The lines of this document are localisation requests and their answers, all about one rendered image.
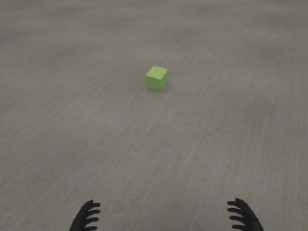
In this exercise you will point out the carton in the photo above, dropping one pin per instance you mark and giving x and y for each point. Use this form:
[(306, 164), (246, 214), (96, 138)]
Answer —
[(156, 78)]

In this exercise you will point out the right robot hand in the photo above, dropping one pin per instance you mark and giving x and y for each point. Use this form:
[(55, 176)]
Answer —
[(250, 221)]

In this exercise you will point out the left robot hand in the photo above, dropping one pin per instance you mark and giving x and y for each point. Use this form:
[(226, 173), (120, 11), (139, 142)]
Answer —
[(81, 220)]

